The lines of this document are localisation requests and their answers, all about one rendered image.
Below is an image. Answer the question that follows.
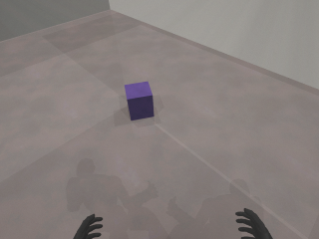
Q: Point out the robot right hand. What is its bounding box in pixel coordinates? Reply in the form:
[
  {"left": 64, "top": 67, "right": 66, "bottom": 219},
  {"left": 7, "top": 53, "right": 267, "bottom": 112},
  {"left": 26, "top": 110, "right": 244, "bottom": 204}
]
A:
[{"left": 235, "top": 208, "right": 273, "bottom": 239}]

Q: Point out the carton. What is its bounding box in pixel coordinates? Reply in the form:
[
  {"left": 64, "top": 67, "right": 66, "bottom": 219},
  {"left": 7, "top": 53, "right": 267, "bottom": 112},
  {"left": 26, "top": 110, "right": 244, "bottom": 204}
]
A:
[{"left": 125, "top": 81, "right": 155, "bottom": 120}]

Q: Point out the robot left hand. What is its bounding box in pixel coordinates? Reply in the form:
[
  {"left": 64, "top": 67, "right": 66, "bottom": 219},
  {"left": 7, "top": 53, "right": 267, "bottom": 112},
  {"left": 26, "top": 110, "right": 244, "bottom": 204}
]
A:
[{"left": 73, "top": 214, "right": 103, "bottom": 239}]

